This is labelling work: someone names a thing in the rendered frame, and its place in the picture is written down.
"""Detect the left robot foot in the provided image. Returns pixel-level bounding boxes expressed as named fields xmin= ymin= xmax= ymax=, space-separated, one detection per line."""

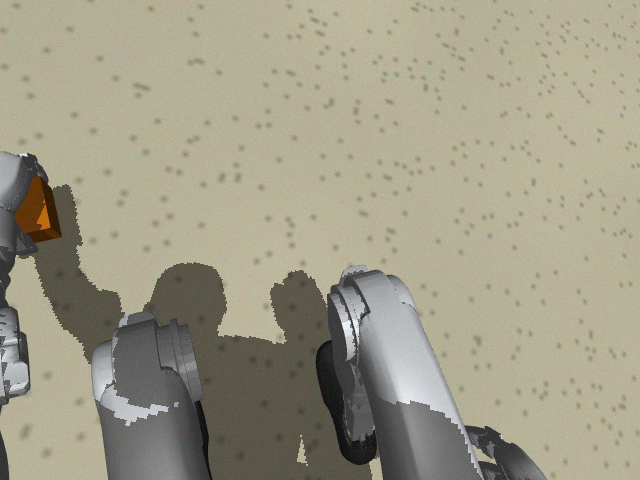
xmin=195 ymin=400 xmax=212 ymax=480

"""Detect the left robot hand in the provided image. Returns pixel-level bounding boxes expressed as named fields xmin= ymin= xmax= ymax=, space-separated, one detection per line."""
xmin=0 ymin=151 xmax=49 ymax=255

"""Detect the left robot arm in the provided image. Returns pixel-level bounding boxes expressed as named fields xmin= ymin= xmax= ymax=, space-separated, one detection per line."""
xmin=0 ymin=207 xmax=30 ymax=480

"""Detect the right robot hand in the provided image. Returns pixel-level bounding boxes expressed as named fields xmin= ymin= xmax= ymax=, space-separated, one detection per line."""
xmin=465 ymin=426 xmax=547 ymax=480

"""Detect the small box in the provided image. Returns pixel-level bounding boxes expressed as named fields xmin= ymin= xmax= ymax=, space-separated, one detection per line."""
xmin=14 ymin=176 xmax=62 ymax=243

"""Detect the right robot foot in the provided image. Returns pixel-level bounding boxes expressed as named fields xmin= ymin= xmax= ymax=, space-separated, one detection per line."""
xmin=316 ymin=340 xmax=377 ymax=465

